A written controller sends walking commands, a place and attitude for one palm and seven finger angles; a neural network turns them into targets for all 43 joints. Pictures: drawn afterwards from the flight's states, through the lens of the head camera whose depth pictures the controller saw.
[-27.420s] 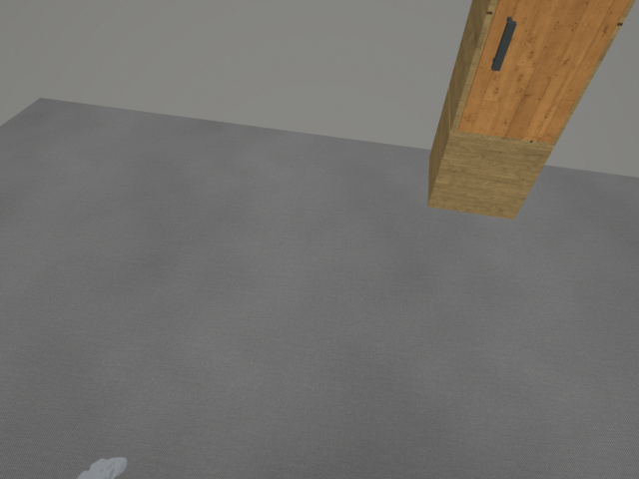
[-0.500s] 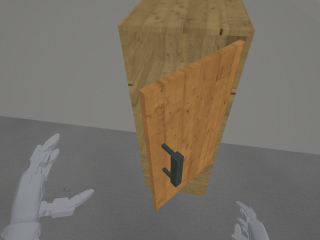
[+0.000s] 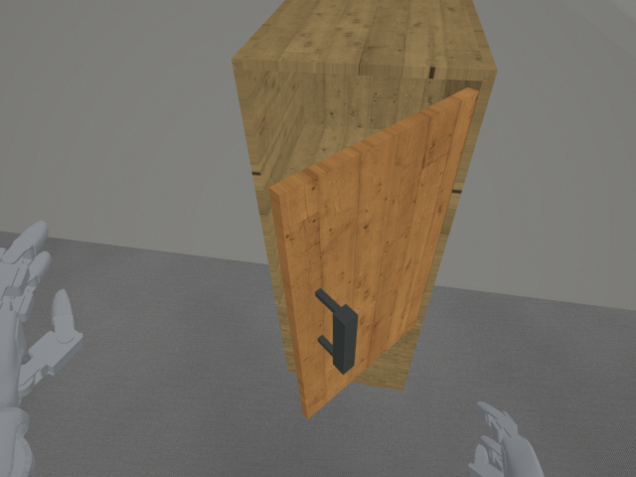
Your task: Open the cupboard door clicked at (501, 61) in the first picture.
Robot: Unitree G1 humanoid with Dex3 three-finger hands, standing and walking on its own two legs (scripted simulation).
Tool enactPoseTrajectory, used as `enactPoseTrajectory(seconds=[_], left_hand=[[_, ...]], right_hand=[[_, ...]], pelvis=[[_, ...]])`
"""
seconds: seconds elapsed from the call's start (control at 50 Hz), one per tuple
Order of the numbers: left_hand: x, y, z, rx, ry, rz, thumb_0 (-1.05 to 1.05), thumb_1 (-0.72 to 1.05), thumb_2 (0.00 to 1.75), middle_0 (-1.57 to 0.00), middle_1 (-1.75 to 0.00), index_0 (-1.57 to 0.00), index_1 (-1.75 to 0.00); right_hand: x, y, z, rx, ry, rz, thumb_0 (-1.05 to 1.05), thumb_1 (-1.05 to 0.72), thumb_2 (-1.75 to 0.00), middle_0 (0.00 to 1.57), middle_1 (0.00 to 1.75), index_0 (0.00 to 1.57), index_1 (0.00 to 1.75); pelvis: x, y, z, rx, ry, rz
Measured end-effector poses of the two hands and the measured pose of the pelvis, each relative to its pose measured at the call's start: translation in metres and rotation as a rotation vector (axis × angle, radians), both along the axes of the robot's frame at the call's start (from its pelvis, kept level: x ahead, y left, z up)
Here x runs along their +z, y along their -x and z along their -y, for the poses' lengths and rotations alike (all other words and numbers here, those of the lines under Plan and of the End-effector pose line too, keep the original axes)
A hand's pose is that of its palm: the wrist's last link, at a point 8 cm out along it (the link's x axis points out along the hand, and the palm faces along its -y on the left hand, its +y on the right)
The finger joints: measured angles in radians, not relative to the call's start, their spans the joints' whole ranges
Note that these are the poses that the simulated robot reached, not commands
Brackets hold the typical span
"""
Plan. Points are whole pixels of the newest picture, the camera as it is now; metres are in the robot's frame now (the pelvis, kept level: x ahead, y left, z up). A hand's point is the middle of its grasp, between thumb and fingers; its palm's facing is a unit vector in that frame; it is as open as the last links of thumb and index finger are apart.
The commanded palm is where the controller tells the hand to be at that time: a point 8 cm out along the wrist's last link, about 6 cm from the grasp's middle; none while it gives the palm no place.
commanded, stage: draw the hand back to the body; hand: left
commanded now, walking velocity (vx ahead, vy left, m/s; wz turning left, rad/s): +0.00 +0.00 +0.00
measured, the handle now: (333, 331) +0.33 +0.03 -0.02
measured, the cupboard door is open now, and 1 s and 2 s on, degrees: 51 51 51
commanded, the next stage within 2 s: step back with the hand held close in 0.18 s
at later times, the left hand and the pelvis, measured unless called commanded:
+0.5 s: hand (82, 335) +0.19 +0.26 +0.16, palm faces +0.41 -0.77 -0.48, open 7.4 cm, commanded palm +0.12 +0.30 +0.17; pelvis -0.02 +0.00 +0.00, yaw -1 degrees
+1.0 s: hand (26, 405) +0.12 +0.27 +0.16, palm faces +0.46 -0.76 -0.47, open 7.4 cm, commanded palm +0.06 +0.31 +0.17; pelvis -0.08 +0.01 -0.02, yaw -1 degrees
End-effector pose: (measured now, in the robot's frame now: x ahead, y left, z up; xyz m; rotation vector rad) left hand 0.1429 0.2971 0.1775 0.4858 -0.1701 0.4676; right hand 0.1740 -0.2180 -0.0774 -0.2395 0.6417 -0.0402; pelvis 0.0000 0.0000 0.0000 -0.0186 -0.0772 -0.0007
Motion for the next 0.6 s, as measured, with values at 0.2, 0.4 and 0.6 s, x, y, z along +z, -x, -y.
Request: enactPoseTrajectory(seconds=[0.2, 0.4, 0.6], left_hand=[[-0.003, 0.003, 0.007, -0.013, -0.002, -0.016, 0.01, 0.88, 0.89, -0.21, -0.3, -0.21, -0.3], [0.005, -0.001, 0.003, -0.014, -0.046, 0.022, 0.01, 0.89, 0.9, -0.21, -0.3, -0.21, -0.3], [0.0, 0.003, 0.006, -0.12, -0.11, -0.051, 0.01, 0.89, 0.9, -0.21, -0.3, -0.21, -0.3]], right_hand=[[0.0, 0.007, 0.006, -0.016, 0.0, -0.001, 0.01, -0.9, -0.9, 0.2, 0.3, 0.2, 0.3], [0.001, 0.011, 0.007, -0.023, -0.001, -0.009, 0.01, -0.9, -0.9, 0.2, 0.3, 0.2, 0.3], [0.001, 0.037, 0.022, -0.123, 0.043, -0.048, 0.01, -0.9, -0.9, 0.2, 0.3, 0.2, 0.3]], pelvis=[[0.0, 0.003, 0.006, -0.005, 0.0, 0.01], [0.0, 0.01, 0.008, -0.002, 0.003, -0.021], [-0.004, 0.03, -0.004, -0.017, -0.014, -0.076]])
